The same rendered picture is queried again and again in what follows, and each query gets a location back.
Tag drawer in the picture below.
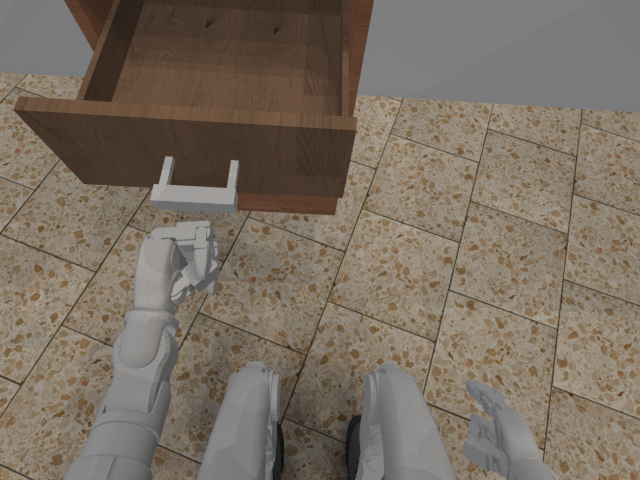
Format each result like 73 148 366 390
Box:
13 0 356 198

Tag robot right hand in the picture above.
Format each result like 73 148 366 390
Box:
463 380 543 479

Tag handle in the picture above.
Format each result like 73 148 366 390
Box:
150 156 240 213

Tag right robot forearm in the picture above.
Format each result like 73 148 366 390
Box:
507 459 559 480

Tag left robot forearm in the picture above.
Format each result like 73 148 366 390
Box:
64 308 179 480

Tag robot left thigh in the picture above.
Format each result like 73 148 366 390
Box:
196 367 280 480

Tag robot right thigh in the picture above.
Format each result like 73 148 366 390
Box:
363 368 457 480

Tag robot thigh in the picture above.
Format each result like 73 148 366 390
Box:
363 368 457 480
196 367 280 480

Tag robot left hand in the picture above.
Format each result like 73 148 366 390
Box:
133 221 220 316

